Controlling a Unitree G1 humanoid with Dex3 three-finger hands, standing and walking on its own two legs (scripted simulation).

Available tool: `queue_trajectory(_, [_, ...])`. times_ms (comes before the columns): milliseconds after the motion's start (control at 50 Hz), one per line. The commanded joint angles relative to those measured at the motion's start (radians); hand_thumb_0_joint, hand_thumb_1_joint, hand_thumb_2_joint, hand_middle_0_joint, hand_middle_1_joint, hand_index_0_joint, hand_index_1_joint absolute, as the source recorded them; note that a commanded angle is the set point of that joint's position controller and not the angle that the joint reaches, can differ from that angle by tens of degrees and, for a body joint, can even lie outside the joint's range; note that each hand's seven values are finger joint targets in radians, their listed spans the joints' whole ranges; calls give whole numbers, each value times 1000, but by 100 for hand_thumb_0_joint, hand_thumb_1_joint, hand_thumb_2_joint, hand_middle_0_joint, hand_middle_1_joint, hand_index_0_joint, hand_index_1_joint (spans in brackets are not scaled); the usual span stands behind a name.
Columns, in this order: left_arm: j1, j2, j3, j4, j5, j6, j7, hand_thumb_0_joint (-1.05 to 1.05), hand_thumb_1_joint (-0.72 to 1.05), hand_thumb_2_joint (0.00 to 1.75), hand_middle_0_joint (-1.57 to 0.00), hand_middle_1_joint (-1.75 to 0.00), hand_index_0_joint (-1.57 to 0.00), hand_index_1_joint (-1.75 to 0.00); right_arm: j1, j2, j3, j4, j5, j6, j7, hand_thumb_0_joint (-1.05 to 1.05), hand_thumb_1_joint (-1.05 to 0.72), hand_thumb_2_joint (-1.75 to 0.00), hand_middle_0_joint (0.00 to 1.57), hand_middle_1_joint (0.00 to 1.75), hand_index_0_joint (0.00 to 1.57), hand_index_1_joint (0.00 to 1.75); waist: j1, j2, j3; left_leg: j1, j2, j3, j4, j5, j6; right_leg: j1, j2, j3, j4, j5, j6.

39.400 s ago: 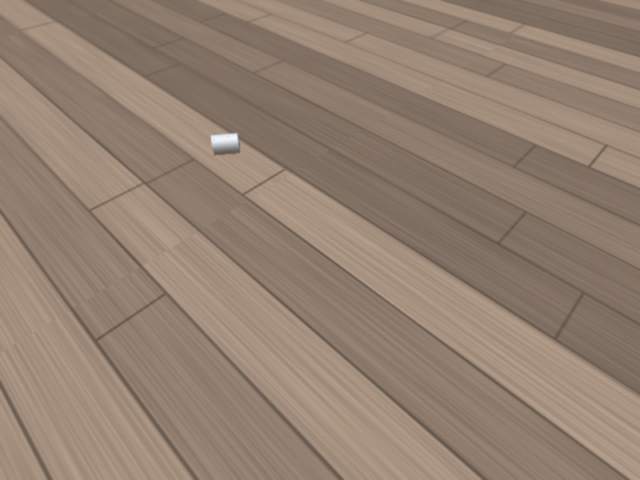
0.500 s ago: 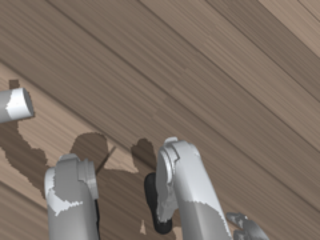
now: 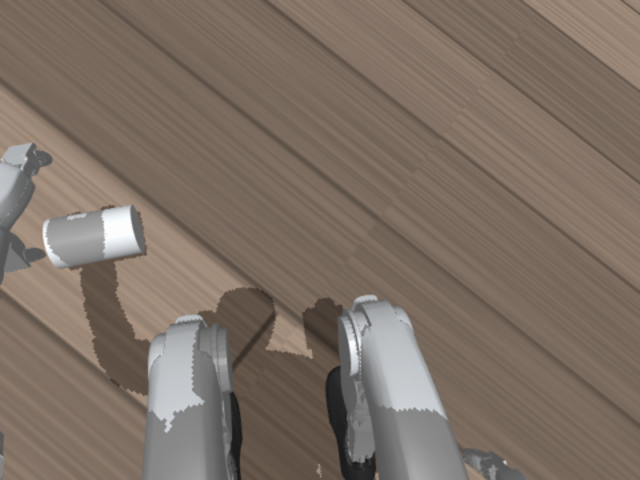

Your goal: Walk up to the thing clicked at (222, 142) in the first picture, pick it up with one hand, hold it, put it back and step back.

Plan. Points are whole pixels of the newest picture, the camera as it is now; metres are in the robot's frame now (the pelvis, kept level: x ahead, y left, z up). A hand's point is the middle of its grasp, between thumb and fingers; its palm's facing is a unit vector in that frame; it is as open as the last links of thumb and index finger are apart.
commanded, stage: home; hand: left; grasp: from above
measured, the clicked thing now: (97, 236) +0.49 +0.33 -0.35
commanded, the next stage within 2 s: none
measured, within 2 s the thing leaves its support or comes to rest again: neither
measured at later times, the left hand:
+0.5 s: hand out of the picture +0.27 +0.25 +0.09, palm faces -0.09 -0.84 -0.53, open 7.4 cm
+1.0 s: hand out of the picture +0.22 +0.19 +0.27, palm faces +0.17 -0.96 -0.21, open 7.4 cm
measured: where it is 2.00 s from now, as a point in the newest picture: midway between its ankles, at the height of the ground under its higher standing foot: (290, 459)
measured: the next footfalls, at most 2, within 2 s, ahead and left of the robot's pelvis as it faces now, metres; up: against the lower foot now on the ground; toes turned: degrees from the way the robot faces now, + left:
none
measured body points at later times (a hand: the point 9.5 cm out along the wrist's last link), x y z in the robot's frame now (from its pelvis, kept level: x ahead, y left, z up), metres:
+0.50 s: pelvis +0.02 +0.00 +0.19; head +0.14 +0.04 +0.62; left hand +0.27 +0.29 +0.13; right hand +0.25 -0.23 +0.11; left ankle +0.08 +0.11 -0.36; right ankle +0.10 -0.13 -0.36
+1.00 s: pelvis +0.08 +0.00 +0.32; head +0.10 +0.00 +0.77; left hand +0.21 +0.25 +0.29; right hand +0.25 -0.23 +0.25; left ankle +0.08 +0.11 -0.36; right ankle +0.10 -0.13 -0.36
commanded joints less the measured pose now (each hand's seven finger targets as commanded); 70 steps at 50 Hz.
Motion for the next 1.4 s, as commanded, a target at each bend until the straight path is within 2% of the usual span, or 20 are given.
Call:
queue_trajectory(0, [-79,236,103,-338,-181,63,14,0,62,81,-18,-28,-18,-28,129,-232,-115,-76,31,-20,-41,0,-90,-90,20,30,20,30,46,187,-737,677,6,-35,-436,158,-6,445,23,-28,-300,203,-62])
queue_trajectory(60, [55,134,64,-398,-275,128,-20,0,86,90,-20,-30,-20,-30,86,-216,-118,-86,44,-24,-60,0,-90,-90,20,30,20,30,49,148,-639,735,19,-51,-523,134,-6,472,21,-22,-372,175,-60])
queue_trajectory(80, [78,89,35,-455,-307,143,-30,0,90,90,-20,-30,-20,-30,72,-207,-118,-93,48,-27,-66,0,-90,-90,20,30,20,30,43,157,-618,742,20,-49,-552,120,-7,499,19,-18,-398,169,-60])
queue_trajectory(100, [87,109,62,-515,-334,158,-34,0,90,90,-20,-30,-20,-30,60,-212,-120,-99,53,-32,-73,0,-90,-90,20,30,20,30,64,166,-641,790,22,-62,-586,113,-10,524,17,-14,-410,167,-61])
queue_trajectory(160, [177,25,13,-616,-416,199,-49,0,90,90,-20,-30,-20,-30,28,-193,-120,-126,63,-50,-93,0,-90,-90,20,30,20,30,51,153,-616,863,31,-51,-655,103,-13,603,17,-6,-493,161,-59])
queue_trajectory(180, [200,21,28,-653,-445,209,-49,0,90,90,-20,-30,-20,-30,16,-186,-118,-127,66,-59,-102,0,-90,-90,20,30,20,30,55,154,-608,876,28,-51,-676,98,-14,634,15,-2,-514,162,-57])
queue_trajectory(220, [257,-27,11,-678,-499,227,-48,0,90,90,-20,-30,-20,-30,-9,-174,-112,-134,71,-79,-119,0,-90,-90,20,30,20,30,43,136,-546,904,27,-46,-718,82,-15,659,14,6,-564,148,-57])
queue_trajectory(340, [445,-122,8,-767,-624,284,-26,0,90,90,-20,-30,-20,-30,-62,-151,-98,-166,82,-131,-153,0,-90,-90,20,30,20,30,60,153,-468,1055,23,-67,-858,105,-28,762,10,22,-678,157,-62])
queue_trajectory(420, [588,-174,6,-840,-731,341,-14,0,90,90,-20,-30,-20,-30,-74,-129,-85,-204,88,-155,-172,0,-90,-90,20,30,20,30,63,105,-450,1142,15,-38,-938,128,-22,928,11,37,-810,172,-60])
queue_trajectory(460, [654,-215,-10,-880,-789,376,-10,0,90,90,-20,-30,-20,-30,-71,-117,-77,-217,89,-166,-182,0,-90,-90,20,30,20,30,54,74,-413,1171,11,-27,-988,123,-19,1007,13,48,-887,166,-58])
queue_trajectory(500, [690,-220,-3,-927,-840,410,-5,0,90,90,-20,-30,-20,-30,-63,-110,-73,-223,89,-176,-196,0,-90,-90,20,30,20,30,51,65,-408,1217,8,-10,-1020,152,-18,1088,15,59,-954,187,-55])
queue_trajectory(600, [825,-290,-15,-982,-914,471,1,0,90,90,-20,-30,-20,-30,-28,-84,-51,-225,84,-209,-236,0,-90,-90,20,30,20,30,52,50,-325,1310,8,-7,-1115,241,-22,1208,16,60,-1056,257,-54])
queue_trajectory(720, [977,-374,-14,-1100,-1002,544,-3,0,90,90,-20,-30,-20,-30,15,-65,-30,-260,79,-240,-281,0,-90,-90,20,30,20,30,67,61,-229,1443,8,-7,-1266,277,-29,1359,17,50,-1198,294,-52])
queue_trajectory(820, [1116,-407,-19,-1204,-1039,587,-15,0,90,90,-20,-30,-20,-30,30,-55,-30,-294,73,-267,-309,0,-90,-90,20,30,20,30,81,39,-181,1512,2,12,-1322,378,-29,1452,24,31,-1277,368,-51])
queue_trajectory(920, [1175,-428,-36,-1220,-1035,601,-39,0,90,90,-20,-30,-20,-30,33,-54,-39,-303,62,-289,-320,0,-90,-90,20,30,20,30,76,-5,-104,1534,1,18,-1361,381,-23,1466,27,22,-1326,361,-47])
queue_trajectory(1060, [1127,-421,-42,-1218,-1025,590,-63,0,90,90,-20,-30,-20,-30,24,-67,-46,-301,54,-319,-320,0,-90,-90,20,30,20,30,74,-23,-56,1548,-5,33,-1380,332,-17,1465,18,26,-1351,312,-40])
queue_trajectory(1080, [1120,-414,-30,-1227,-1025,585,-64,0,90,90,-20,-30,-20,-30,21,-68,-47,-302,53,-324,-320,0,-90,-90,20,30,20,30,76,-12,-67,1555,-4,34,-1379,339,-18,1472,17,24,-1348,318,-40])
queue_trajectory(1180, [1128,-410,-29,-1243,-1018,574,-65,0,90,90,-20,-30,-20,-30,17,-69,-48,-295,50,-334,-316,0,-90,-90,20,30,20,30,92,3,-106,1580,-7,38,-1369,382,-22,1501,12,29,-1337,366,-40])
queue_trajectory(1260, [1135,-411,-36,-1246,-1017,569,-61,0,90,90,-20,-30,-20,-30,16,-70,-48,-285,48,-337,-316,0,-90,-90,20,30,20,30,88,16,-132,1602,-8,38,-1358,441,-25,1519,13,30,-1326,421,-40])
queue_trajectory(1380, [1143,-414,-42,-1230,-1017,568,-58,0,90,90,-20,-30,-20,-30,12,-74,-48,-280,47,-333,-314,0,-90,-90,20,30,20,30,92,1,-119,1591,-4,25,-1370,439,-27,1515,18,22,-1322,411,-45])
